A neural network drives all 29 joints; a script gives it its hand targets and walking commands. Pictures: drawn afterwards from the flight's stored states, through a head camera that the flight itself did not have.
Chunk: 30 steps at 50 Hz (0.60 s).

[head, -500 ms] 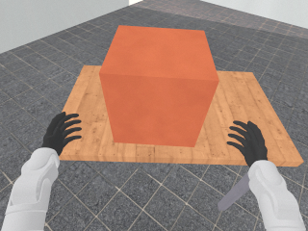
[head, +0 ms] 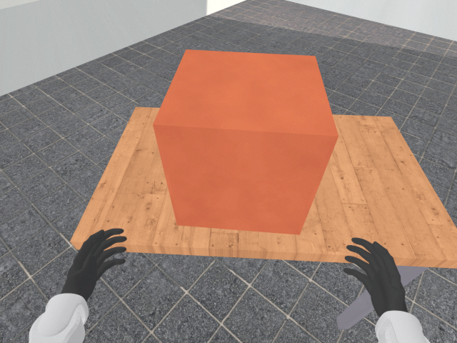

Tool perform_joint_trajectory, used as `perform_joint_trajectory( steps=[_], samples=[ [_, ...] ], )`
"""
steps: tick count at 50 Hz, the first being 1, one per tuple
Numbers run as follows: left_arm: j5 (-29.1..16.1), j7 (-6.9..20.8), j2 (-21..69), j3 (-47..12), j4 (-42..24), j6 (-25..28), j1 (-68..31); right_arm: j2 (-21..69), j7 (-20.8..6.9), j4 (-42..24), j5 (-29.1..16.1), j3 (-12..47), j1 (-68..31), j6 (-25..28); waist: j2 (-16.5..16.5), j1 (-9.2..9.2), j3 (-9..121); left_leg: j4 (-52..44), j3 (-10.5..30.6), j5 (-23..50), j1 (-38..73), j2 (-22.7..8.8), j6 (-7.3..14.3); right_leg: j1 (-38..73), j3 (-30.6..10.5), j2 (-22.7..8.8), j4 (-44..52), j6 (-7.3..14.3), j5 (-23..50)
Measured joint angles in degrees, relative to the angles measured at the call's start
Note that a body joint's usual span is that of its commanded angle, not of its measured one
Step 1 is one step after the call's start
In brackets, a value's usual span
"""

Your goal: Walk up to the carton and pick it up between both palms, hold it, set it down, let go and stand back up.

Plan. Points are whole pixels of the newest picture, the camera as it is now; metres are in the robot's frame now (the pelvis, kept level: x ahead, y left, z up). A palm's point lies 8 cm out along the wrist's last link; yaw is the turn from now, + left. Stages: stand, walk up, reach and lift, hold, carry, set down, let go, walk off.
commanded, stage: set down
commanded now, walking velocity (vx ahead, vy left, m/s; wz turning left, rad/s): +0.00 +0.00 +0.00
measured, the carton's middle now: (243, 143) +0.49 +0.00 +0.07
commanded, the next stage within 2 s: let go in 1.04 s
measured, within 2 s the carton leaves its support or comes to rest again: neither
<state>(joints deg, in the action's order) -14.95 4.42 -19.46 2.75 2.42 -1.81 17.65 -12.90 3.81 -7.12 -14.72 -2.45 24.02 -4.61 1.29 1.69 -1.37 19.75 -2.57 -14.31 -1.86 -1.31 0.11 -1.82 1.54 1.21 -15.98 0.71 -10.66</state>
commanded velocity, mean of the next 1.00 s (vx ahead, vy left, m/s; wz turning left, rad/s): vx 0.00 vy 0.00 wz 0.00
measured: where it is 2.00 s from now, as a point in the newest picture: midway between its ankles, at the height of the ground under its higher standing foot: outside the picture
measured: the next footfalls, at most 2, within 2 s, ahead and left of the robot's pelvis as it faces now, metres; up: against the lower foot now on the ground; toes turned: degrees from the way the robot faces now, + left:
none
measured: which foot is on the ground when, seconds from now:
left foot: down 0.00-1.00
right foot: down 0.00-1.00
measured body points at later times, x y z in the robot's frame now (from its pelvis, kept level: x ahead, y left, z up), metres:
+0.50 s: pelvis -0.01 +0.00 +0.00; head -0.02 -0.01 +0.45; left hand +0.18 +0.24 -0.03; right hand +0.18 -0.23 -0.04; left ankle -0.04 +0.11 -0.75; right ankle -0.02 -0.11 -0.75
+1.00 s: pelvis -0.03 -0.02 -0.01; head -0.03 -0.02 +0.44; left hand +0.15 +0.21 -0.08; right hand +0.16 -0.24 -0.08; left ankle -0.04 +0.11 -0.75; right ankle -0.02 -0.11 -0.75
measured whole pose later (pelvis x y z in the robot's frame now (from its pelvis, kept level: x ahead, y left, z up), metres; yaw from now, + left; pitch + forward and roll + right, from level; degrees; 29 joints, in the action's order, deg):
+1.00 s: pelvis -0.03 -0.02 -0.01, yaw +0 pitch -5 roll +1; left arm -2.9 0.0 -12.4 -0.5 29.2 -6.7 9.4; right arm -8.8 -0.2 36.3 0.3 -2.1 8.9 6.7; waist -0.2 0.9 -4.9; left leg 22.9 -2.3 -13.4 -4.1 -1.3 -1.0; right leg -6.6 1.8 1.1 -24.7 2.1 -12.8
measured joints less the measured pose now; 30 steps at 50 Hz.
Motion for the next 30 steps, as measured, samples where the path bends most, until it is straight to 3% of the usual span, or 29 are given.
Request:
perform_joint_trajectory(
  steps=[5,10,15,30],
  samples=[
    [1.3,-0.1,0.3,-0.8,4.3,1.4,1.0,0.9,-0.3,5.2,1.6,0.9,-0.1,1.3,-0.7,0.5,-1.9,0.0,0.1,0.2,0.2,0.0,0.0,0.2,0.1,0.0,0.0,0.2,0.2],
    [2.5,-1.5,0.7,-2.4,4.0,1.3,1.3,1.9,-1.3,8.5,3.3,0.2,-0.8,2.4,-1.0,0.99,-2.8,0.5,0.3,0.4,-0.8,0.0,-0.1,-0.7,0.3,0.0,-0.4,0.3,0.4],
    [3.9,-2.5,1.5,-2.8,6.6,0.5,-0.9,1.8,-2.3,12.7,5.2,0.2,-3.8,3.0,-0.6,0.59,-2.4,1.3,0.5,0.3,-1.8,0.1,-0.1,-1.8,0.4,-0.1,-1.6,0.2,0.0],
    [8.9,-1.8,5.6,-2.0,16.5,-2.4,-2.4,1.9,-2.8,26.9,9.3,1.5,-7.2,6.8,0.3,-0.34,-1.6,1.3,0.2,0.3,-0.5,0.0,-0.4,-1.3,0.2,0.0,-3.3,0.5,-0.8]
  ],
)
